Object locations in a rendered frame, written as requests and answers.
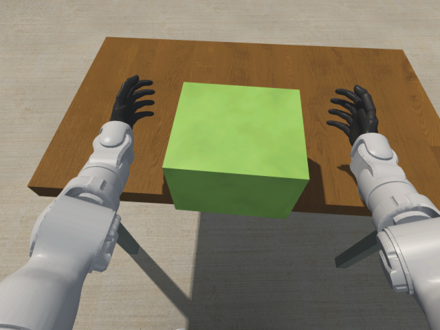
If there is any left robot upper arm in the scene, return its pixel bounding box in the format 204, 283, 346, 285
0, 195, 121, 330

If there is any right robot upper arm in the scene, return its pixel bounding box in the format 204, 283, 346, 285
376, 217, 440, 330

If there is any robot right forearm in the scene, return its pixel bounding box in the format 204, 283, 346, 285
350, 133, 440, 233

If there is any table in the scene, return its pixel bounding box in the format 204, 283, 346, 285
27, 37, 440, 269

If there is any robot left hand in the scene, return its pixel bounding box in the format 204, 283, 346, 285
110, 75, 155, 130

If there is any robot left forearm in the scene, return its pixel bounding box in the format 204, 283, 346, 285
29, 121, 135, 257

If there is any robot right hand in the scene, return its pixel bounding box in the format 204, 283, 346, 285
327, 85, 378, 146

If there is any carton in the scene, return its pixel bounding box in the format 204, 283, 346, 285
162, 82, 309, 219

